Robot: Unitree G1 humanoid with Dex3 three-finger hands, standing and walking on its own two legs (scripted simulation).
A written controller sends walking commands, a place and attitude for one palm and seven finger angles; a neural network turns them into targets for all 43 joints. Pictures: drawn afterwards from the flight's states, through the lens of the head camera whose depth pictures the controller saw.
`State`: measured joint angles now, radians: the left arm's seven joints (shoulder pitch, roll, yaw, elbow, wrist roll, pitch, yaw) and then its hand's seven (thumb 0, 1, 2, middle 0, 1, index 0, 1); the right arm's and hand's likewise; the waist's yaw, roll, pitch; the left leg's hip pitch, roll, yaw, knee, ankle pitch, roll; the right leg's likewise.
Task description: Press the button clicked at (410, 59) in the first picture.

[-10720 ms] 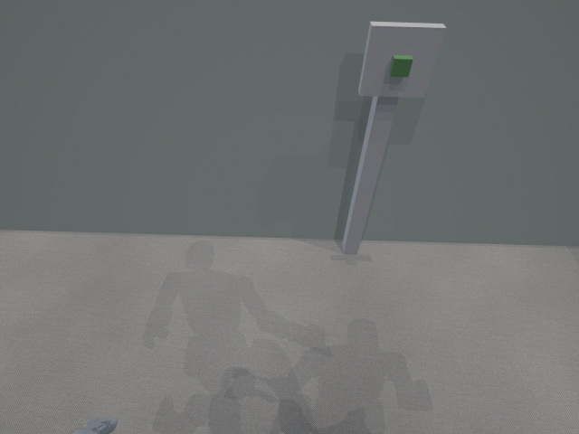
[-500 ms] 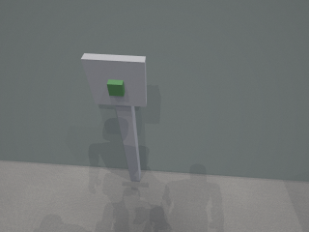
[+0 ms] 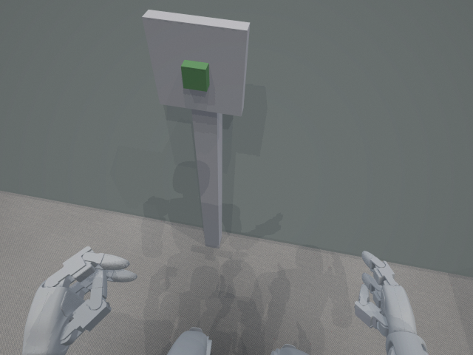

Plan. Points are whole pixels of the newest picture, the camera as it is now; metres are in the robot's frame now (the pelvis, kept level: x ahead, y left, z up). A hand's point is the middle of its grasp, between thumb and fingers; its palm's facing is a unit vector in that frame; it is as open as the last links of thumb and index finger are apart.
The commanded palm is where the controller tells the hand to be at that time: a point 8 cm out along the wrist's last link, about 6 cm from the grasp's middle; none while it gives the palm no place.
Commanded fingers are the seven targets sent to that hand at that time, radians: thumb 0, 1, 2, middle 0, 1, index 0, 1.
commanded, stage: raise the hand and make a fist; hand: left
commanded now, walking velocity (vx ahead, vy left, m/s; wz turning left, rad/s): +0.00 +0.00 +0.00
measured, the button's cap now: (196, 74) +0.56 +0.15 +0.16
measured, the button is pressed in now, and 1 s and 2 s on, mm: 0 0 0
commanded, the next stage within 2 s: aim a knuckle at the button in 1.42 s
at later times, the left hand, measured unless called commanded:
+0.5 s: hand (110, 260) +0.22 +0.21 +0.09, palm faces -0.10 -0.99 -0.05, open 3.1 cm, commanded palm +0.20 +0.27 +0.11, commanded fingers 0.00 0.90 0.90 -1.30 -1.50 -1.30 -1.50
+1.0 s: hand (83, 204) +0.26 +0.24 +0.15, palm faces -0.01 -1.00 -0.07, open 3.1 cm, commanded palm +0.23 +0.29 +0.16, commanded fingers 0.00 0.90 0.90 -1.30 -1.50 -1.30 -1.50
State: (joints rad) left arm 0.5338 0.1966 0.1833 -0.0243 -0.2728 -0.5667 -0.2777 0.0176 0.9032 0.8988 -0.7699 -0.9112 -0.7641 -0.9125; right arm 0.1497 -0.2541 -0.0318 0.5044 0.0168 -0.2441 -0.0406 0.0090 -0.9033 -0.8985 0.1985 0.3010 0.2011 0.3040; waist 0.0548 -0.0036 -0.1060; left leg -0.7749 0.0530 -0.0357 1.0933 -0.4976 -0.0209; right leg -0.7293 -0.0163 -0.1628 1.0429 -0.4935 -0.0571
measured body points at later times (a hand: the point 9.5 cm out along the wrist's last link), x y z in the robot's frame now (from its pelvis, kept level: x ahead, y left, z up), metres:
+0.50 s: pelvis +0.01 +0.03 +0.02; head +0.05 +0.04 +0.47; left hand +0.22 +0.26 +0.09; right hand +0.16 -0.23 -0.04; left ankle +0.03 +0.13 -0.66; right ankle +0.02 -0.09 -0.66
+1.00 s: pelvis +0.03 +0.03 +0.05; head +0.04 +0.03 +0.50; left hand +0.26 +0.29 +0.16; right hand +0.20 -0.19 -0.02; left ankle +0.03 +0.13 -0.66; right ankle +0.02 -0.09 -0.66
